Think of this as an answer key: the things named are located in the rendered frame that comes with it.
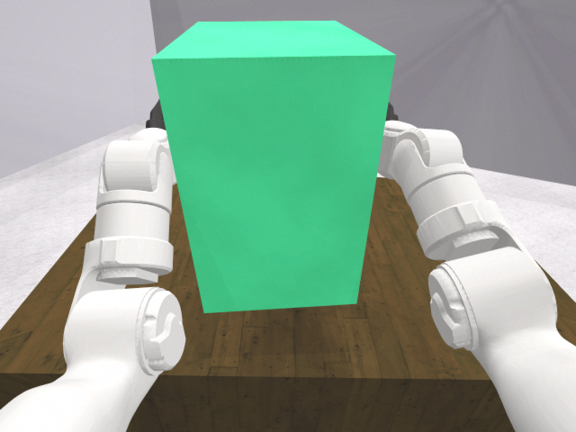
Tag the right robot forearm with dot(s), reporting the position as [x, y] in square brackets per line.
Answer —
[454, 218]

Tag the robot left hand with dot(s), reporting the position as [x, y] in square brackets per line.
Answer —
[156, 118]

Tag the left robot forearm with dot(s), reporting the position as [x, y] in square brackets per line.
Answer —
[134, 203]

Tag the right robot upper arm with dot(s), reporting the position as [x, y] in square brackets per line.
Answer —
[497, 305]

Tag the carton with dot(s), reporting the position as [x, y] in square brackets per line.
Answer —
[275, 131]

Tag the pedestal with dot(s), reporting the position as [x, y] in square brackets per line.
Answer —
[376, 366]

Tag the left robot upper arm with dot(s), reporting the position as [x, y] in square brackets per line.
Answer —
[117, 343]

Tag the robot right hand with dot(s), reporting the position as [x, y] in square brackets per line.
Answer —
[390, 114]

